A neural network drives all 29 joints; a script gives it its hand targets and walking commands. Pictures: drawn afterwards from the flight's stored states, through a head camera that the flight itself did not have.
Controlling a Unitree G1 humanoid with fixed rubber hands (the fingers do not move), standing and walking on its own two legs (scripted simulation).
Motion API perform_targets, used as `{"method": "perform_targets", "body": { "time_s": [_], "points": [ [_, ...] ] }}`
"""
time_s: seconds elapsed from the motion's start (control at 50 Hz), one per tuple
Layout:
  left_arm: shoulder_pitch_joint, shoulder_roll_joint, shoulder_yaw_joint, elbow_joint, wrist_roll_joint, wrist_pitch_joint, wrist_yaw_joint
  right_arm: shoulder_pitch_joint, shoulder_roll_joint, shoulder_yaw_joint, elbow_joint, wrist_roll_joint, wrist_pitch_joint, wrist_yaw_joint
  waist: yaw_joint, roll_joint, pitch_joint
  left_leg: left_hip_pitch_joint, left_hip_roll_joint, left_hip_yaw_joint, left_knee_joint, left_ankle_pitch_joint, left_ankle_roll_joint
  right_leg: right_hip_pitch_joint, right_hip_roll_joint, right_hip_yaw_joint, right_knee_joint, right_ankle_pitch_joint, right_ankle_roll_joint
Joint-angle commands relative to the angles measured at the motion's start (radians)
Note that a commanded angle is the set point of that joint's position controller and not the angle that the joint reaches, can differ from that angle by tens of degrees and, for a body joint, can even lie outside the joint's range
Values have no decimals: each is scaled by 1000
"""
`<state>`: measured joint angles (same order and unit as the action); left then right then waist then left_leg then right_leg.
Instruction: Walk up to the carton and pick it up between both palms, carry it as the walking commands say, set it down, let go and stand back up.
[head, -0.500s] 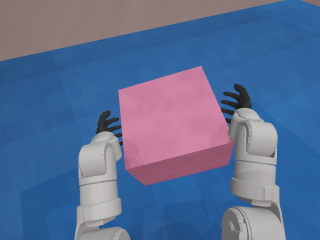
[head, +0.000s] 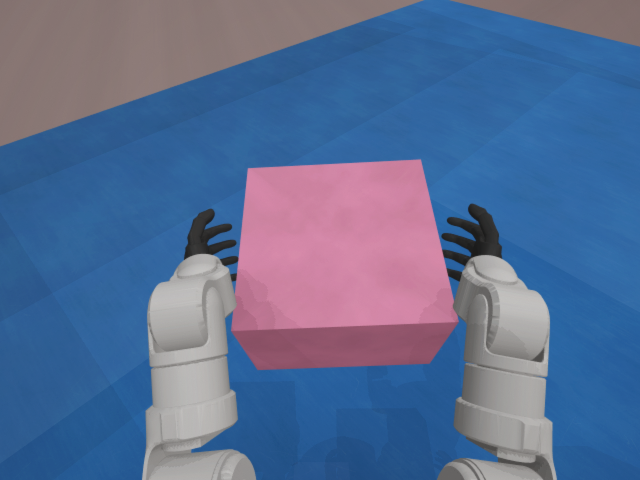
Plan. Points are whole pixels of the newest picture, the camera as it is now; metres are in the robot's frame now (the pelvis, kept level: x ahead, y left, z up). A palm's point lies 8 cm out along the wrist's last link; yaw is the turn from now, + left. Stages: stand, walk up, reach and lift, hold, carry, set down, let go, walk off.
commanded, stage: carry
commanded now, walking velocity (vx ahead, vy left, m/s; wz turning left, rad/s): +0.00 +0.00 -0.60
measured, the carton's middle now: (338, 265) +0.41 +0.01 +0.05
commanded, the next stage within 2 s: none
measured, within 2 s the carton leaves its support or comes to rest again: neither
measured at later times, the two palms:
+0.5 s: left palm (274, 304) +0.28 +0.08 +0.14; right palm (605, 379) +0.21 -0.22 +0.14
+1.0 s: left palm (440, 379) +0.21 -0.08 +0.13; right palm out of the picture +0.09 -0.37 +0.16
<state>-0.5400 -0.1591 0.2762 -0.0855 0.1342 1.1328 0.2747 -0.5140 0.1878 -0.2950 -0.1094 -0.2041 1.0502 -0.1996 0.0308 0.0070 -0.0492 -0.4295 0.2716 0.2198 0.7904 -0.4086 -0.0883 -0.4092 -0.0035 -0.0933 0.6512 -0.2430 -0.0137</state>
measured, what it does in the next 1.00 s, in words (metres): walks backwards, turning right: left foot, then right foot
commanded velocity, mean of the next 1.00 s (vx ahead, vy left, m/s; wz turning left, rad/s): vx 0.00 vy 0.00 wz -0.26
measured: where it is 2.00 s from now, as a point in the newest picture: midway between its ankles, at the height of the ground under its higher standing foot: outside the picture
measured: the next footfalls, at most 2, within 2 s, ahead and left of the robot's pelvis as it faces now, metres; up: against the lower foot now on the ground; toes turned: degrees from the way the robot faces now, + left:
left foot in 0.34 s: -0.04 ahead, +0.12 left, +0.00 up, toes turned -6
right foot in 0.66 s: -0.10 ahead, -0.21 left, +0.00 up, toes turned -18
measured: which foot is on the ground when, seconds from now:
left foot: up 0.00-0.32, down 0.34-0.66, up 0.68-0.78, down 0.80-1.00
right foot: down 0.00-0.34, up 0.36-0.64, down 0.66-1.00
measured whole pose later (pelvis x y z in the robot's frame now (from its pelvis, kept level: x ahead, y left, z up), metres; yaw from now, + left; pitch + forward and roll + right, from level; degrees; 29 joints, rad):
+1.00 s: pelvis -0.16 -0.08 +0.01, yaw -23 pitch +1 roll +0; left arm -0.55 -0.21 0.33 -0.03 0.21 1.10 0.26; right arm -0.62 0.14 -0.28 -0.06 -0.15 1.15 -0.26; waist -0.04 -0.01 -0.02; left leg -0.38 0.12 0.11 0.62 -0.28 -0.05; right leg -0.41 -0.01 -0.10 0.58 -0.18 -0.05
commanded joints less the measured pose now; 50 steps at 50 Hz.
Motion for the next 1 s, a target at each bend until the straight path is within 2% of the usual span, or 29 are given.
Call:
{"method": "perform_targets", "body": {
  "time_s": [0.0, 0.1, 0.12, 0.14, 0.18, 0.22, 0.24, 0.26, 0.28, 0.3, 0.32, 0.34, 0.4, 0.44, 0.5, 0.56, 0.58, 0.6, 0.62, 0.68, 0.74, 0.76, 0.78, 0.8, 0.82, 0.88, 0.9, 0.96, 0.98],
  "points": [
    [-458, -854, -648, 135, -319, 34, -288, -525, 803, 643, 107, 398, 88, 248, 5, -120, -300, -107, -138, -111, 246, -211, -39, 161, -295, 419, -232, 509, -148],
    [-630, -934, -639, 75, -337, -13, -298, -866, 921, 764, -67, 511, 35, 234, 3, -210, -389, -86, -196, -133, 120, -55, 4, 254, -211, 347, -259, 201, -109],
    [-626, -916, -632, 57, -341, -24, -299, -823, 929, 766, -20, 502, 41, 229, -1, -263, -399, -73, -211, -135, 115, -46, 8, 235, -212, 368, -289, 169, -118],
    [-628, -914, -644, 3, -349, -28, -292, -722, 928, 728, 8, 489, 49, 228, -5, -198, -435, -52, -229, -147, 81, -41, 18, 275, -211, 380, -291, 163, -113],
    [-575, -879, -621, 8, -335, -23, -286, -641, 938, 713, 64, 483, 70, 227, -5, -294, -461, 16, -246, -159, 13, -51, 28, 242, -214, 402, -322, 139, -115],
    [-534, -832, -621, 31, -307, -4, -270, -571, 891, 652, 130, 457, 90, 231, -6, -266, -486, 153, -272, -146, -190, -58, 41, 228, -203, 397, -297, 193, -85],
    [-569, -811, -616, 47, -309, 3, -267, -558, 873, 628, 166, 448, 93, 225, -29, -243, -517, 304, -281, -115, -362, -15, 59, 180, -142, 319, -282, 216, -1],
    [-557, -800, -638, 24, -314, 11, -266, -477, 877, 595, 200, 449, 98, 231, -46, -103, -556, 498, -173, -223, -463, 42, 79, 65, -105, 273, -148, 210, 26],
    [-536, -823, -641, 44, -311, 20, -279, -478, 881, 594, 215, 447, 89, 228, -57, 186, -496, 540, 53, -425, -487, 125, 154, -133, -12, 162, 46, -45, 57],
    [-677, -853, -687, -21, -354, 7, -290, -530, 895, 608, 182, 442, 70, 232, -53, 354, -428, 506, 237, -492, -466, 389, 242, -272, 24, 76, 272, -266, 54],
    [-809, -852, -687, -31, -380, 3, -288, -631, 902, 623, 191, 449, 63, 232, -51, 263, -372, 430, 282, -402, -438, 597, 276, -284, -41, 122, 462, -299, 39],
    [-855, -863, -686, -38, -381, 3, -276, -687, 916, 623, 173, 474, 67, 233, -33, 217, -313, 431, 169, -235, -397, 654, 215, -282, -41, 137, 469, -211, 41],
    [-849, -901, -689, 46, -385, -1, -275, -695, 859, 584, 131, 411, 60, 216, -23, 154, -276, 396, 123, -132, -356, 677, 166, -285, -69, 84, 381, -114, 57],
    [-585, -956, -699, 102, -385, 20, -296, -546, 834, 596, 39, 373, 65, 207, -28, 129, -253, 314, 99, -82, -333, 530, 128, -171, -34, 10, 271, -115, 61],
    [-509, -953, -699, 217, -383, 32, -316, -510, 770, 572, 56, 321, 62, 197, -45, 216, -286, 362, 96, -69, -184, 743, 112, -66, 29, -76, 78, -71, 59],
    [-564, -937, -712, 215, -387, 32, -310, -511, 725, 543, 117, 309, 79, 199, -33, 186, -401, 345, 32, -9, -19, 740, 22, 146, 1, -27, -190, 201, 24],
    [-564, -930, -708, 187, -391, 22, -312, -527, 725, 560, 96, 325, 74, 205, -27, 78, -451, 198, 2, -26, 69, 527, -19, 319, -108, 113, -194, 552, -13],
    [-658, -921, -728, 92, -408, 11, -312, -539, 772, 565, 98, 344, 78, 213, -21, -131, -469, -59, -85, -35, 213, -39, -57, 516, -288, 311, -100, 1119, -103],
    [-684, -932, -729, 66, -407, 2, -306, -585, 816, 606, 89, 384, 77, 220, -24, -210, -485, -164, -121, -86, 238, -283, -46, 576, -333, 318, -22, 1338, -166],
    [-647, -931, -670, 48, -360, 0, -286, -628, 874, 635, 125, 440, 85, 248, -10, -150, -431, -157, -133, -101, 31, -185, -26, 486, -293, 220, -76, 936, -151],
    [-669, -904, -632, -117, -328, -25, -246, -796, 957, 733, -36, 603, 80, 282, -46, -191, -426, 232, -140, -121, -309, 230, 27, 129, -155, 68, -63, 220, -37],
    [-741, -921, -622, -142, -342, -20, -225, -933, 939, 742, -139, 648, 74, 270, -49, 18, -475, 344, 8, -297, -376, 420, 70, 33, -89, 8, 52, 114, 11],
    [-600, -907, -568, 54, -261, 8, -242, -809, 926, 701, 44, 581, 93, 283, -42, 125, -433, 302, 66, -393, -423, 476, 135, 21, -33, -8, 56, -118, 29],
    [-640, -904, -570, 82, -261, 7, -251, -849, 912, 706, 33, 560, 84, 280, -41, 97, -422, 232, 88, -445, -436, 490, 179, 72, -4, 16, 89, -175, 20],
    [-561, -935, -566, 122, -268, 16, -262, -842, 920, 718, -3, 548, 80, 270, -27, 44, -454, 187, 63, -376, -361, 434, 200, 183, -18, 64, 21, -141, -6],
    [-523, -890, -579, 148, -267, 7, -274, -737, 859, 694, 30, 481, 92, 252, -13, -114, -493, 87, -134, -146, -178, 214, 57, 348, -193, 232, -224, 343, -72],
    [-531, -896, -591, 123, -281, 5, -277, -706, 872, 683, 44, 480, 97, 249, -15, -131, -481, 100, -175, -119, -153, 87, 34, 325, -242, 291, -254, 361, -103],
    [-636, -887, -645, 50, -319, 19, -269, -616, 869, 604, 164, 441, 120, 252, -29, -17, -380, 249, -197, -138, -220, 18, 63, 58, -245, 295, -382, -164, -102],
    [-724, -864, -660, -8, -344, 15, -269, -610, 870, 575, 193, 424, 120, 249, -33, -17, -373, 267, -191, -132, -231, 32, 65, 54, -219, 289, -394, -155, -87]
  ]
}}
